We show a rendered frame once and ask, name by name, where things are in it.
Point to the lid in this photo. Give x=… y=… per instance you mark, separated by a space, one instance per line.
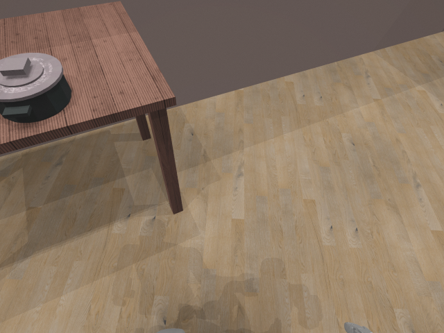
x=44 y=73

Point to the table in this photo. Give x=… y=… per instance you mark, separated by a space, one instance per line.
x=111 y=73

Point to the pot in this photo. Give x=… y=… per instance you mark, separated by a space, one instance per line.
x=40 y=107

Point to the knob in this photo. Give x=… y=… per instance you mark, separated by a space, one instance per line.
x=15 y=66

